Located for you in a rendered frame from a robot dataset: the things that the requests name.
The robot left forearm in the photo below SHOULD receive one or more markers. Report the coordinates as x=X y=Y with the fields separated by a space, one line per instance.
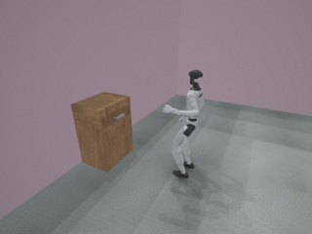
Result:
x=184 y=113

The robot torso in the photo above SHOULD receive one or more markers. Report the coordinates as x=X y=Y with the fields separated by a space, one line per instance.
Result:
x=193 y=121

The drawer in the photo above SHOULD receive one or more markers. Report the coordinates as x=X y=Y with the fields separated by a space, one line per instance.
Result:
x=109 y=119

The robot left hand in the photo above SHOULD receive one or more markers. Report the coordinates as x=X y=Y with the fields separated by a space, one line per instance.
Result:
x=167 y=109

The handle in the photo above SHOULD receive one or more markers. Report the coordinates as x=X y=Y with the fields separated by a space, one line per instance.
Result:
x=119 y=117

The robot right hand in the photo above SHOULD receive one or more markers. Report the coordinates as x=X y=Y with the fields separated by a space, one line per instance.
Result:
x=184 y=120

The cabinet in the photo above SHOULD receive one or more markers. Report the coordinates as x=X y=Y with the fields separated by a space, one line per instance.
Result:
x=102 y=148

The right robot shin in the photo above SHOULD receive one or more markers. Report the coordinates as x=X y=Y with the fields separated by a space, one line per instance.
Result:
x=186 y=152

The robot right upper arm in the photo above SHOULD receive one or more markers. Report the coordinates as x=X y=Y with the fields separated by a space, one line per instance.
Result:
x=202 y=102

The robot left upper arm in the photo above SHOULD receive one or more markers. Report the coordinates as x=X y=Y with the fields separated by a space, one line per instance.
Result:
x=192 y=100

